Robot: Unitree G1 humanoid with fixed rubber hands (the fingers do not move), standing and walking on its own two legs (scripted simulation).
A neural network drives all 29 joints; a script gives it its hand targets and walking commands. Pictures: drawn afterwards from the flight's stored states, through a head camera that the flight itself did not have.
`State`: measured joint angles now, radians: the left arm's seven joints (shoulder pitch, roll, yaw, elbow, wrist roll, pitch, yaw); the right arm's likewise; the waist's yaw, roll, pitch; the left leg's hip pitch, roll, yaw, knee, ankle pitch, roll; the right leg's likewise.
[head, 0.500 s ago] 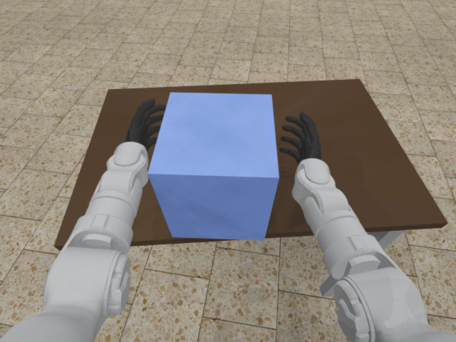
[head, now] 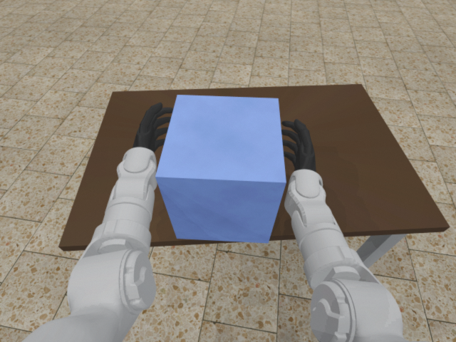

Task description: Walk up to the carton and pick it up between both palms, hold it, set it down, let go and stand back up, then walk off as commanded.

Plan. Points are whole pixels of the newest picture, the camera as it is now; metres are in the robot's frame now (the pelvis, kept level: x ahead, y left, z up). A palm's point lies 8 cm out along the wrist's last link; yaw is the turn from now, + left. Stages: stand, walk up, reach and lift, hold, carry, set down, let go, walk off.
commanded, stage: reach and lift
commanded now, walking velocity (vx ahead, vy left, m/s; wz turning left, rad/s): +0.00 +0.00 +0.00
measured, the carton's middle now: (224, 172) +0.43 +0.03 +0.05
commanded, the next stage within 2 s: none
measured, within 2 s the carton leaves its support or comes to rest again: leaves its support in 1.48 s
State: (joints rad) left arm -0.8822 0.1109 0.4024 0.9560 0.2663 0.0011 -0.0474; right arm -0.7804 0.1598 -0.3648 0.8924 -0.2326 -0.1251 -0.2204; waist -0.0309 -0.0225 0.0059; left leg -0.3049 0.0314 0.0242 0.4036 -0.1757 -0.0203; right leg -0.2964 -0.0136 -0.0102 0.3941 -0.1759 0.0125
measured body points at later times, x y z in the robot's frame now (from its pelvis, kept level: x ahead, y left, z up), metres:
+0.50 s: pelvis +0.00 +0.01 +0.00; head +0.04 +0.02 +0.45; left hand +0.45 +0.17 +0.11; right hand +0.42 -0.12 +0.09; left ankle +0.01 +0.13 -0.74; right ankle +0.01 -0.13 -0.74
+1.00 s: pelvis +0.00 +0.01 +0.00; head +0.04 +0.02 +0.45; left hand +0.45 +0.17 +0.11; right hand +0.41 -0.12 +0.09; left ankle +0.01 +0.13 -0.74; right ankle +0.01 -0.13 -0.74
